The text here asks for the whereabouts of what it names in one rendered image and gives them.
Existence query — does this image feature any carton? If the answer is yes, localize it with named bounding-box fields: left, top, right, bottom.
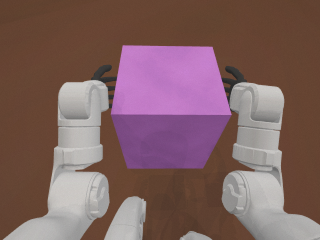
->
left=111, top=45, right=232, bottom=169

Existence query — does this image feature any left robot upper arm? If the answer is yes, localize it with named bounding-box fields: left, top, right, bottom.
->
left=3, top=171, right=110, bottom=240

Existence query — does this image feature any right robot upper arm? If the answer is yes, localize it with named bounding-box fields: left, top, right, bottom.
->
left=221, top=170, right=320, bottom=240

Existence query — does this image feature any right robot hand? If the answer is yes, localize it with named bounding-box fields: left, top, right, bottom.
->
left=221, top=66, right=247, bottom=112

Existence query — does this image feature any robot left forearm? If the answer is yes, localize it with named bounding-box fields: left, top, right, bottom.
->
left=47, top=80, right=109, bottom=209

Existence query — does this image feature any left robot hand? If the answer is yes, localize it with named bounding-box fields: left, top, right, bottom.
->
left=91, top=64, right=117, bottom=109

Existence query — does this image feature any left robot shin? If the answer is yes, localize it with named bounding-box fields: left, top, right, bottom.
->
left=132, top=196, right=143, bottom=240

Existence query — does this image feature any robot left thigh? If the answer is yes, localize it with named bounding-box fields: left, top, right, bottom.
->
left=104, top=197, right=146, bottom=240

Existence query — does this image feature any robot right forearm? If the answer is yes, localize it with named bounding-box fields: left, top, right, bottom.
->
left=229, top=82, right=285, bottom=205

